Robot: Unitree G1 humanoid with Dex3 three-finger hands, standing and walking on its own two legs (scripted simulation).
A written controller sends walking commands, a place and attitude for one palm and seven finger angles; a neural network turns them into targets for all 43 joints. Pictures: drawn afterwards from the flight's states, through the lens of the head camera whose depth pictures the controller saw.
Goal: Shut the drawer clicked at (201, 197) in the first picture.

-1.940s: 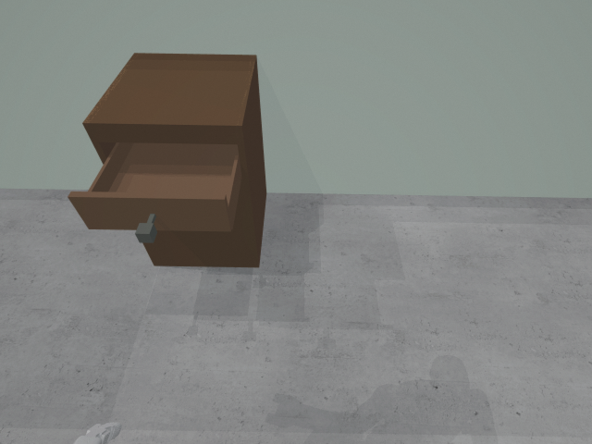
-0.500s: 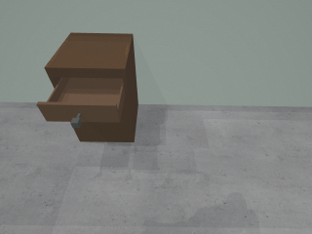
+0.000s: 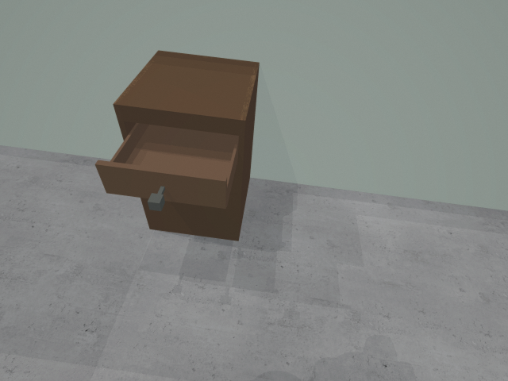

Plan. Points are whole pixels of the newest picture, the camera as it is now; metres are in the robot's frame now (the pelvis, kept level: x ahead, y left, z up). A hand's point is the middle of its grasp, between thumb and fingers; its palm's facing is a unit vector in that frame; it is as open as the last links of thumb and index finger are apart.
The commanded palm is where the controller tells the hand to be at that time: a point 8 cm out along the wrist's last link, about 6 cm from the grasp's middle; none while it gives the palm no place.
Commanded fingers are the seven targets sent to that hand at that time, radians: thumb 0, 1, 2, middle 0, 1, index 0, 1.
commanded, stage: take the last steps up to it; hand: left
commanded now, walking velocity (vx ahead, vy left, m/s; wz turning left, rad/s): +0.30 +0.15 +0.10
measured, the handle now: (158, 197) +0.63 +0.32 -0.22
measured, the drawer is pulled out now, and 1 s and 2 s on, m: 0.22 0.22 0.22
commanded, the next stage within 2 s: come to a stop and stand still in 0.52 s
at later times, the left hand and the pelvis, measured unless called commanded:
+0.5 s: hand (127, 341) +0.22 +0.25 -0.17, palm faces +0.04 -0.99 -0.17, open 7.3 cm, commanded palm none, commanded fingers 0.00 0.90 0.90 -0.20 -0.30 -0.20 -0.30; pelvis +0.16 +0.08 +0.00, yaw +0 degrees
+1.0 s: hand (127, 294) +0.31 +0.28 -0.16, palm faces +0.04 -0.96 -0.27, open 7.4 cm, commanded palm none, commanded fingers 0.00 0.90 0.90 -0.20 -0.30 -0.20 -0.30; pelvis +0.27 +0.09 +0.00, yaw -1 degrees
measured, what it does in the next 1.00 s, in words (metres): walks ahead: left foot, then right foot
